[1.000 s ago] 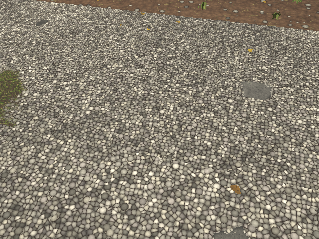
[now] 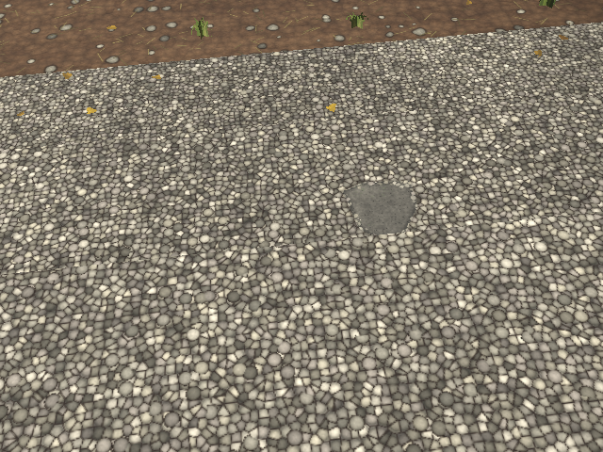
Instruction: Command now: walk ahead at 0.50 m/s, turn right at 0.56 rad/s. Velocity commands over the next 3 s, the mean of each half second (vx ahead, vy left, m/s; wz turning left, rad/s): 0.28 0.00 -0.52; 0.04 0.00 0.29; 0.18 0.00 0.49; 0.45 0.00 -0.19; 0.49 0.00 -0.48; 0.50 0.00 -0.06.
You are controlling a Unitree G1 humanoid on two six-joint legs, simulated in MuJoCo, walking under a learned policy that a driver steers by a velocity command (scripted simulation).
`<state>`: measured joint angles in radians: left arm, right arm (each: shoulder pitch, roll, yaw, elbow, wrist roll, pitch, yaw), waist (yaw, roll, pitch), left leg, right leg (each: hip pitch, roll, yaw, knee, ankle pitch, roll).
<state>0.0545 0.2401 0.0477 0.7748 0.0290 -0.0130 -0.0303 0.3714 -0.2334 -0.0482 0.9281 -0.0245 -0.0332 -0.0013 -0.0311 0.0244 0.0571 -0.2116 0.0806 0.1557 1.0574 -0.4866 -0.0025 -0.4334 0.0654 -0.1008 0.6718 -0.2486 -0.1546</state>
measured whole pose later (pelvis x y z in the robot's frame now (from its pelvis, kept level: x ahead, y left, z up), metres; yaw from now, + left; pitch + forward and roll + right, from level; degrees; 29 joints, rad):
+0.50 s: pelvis +0.18 +0.01 +0.01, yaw -16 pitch +0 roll -1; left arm 0.22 0.31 0.07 0.78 0.01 0.03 0.03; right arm 0.22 -0.24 0.00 0.73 -0.02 -0.03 -0.02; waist 0.01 -0.02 0.07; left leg -0.34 -0.04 0.03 0.59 -0.24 0.07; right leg -0.36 0.18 0.14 1.10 -0.54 -0.05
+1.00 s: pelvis +0.16 -0.02 +0.03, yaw -2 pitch +0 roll +1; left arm 0.20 0.24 0.03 0.76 0.02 0.03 0.03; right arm 0.22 -0.35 -0.08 0.74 -0.01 0.08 0.01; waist -0.01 0.07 0.03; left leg -0.49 -0.10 -0.08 1.03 -0.39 -0.01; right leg -0.18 0.04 -0.02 0.39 -0.20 -0.06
